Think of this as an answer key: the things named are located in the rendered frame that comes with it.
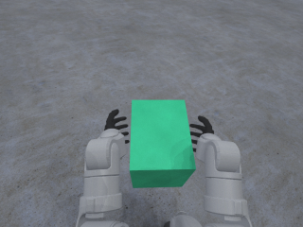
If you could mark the robot left forearm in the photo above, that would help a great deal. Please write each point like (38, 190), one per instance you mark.
(101, 196)

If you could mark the left robot hand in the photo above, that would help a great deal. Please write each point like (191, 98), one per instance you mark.
(111, 123)

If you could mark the right robot hand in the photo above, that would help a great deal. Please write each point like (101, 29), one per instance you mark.
(207, 128)

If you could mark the robot right thigh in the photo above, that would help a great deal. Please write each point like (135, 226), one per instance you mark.
(184, 221)

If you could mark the carton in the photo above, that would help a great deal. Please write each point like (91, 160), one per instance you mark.
(161, 151)

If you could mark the robot right forearm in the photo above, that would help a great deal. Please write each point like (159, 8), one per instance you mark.
(223, 186)

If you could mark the right robot shin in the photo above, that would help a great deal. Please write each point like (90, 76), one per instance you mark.
(181, 213)

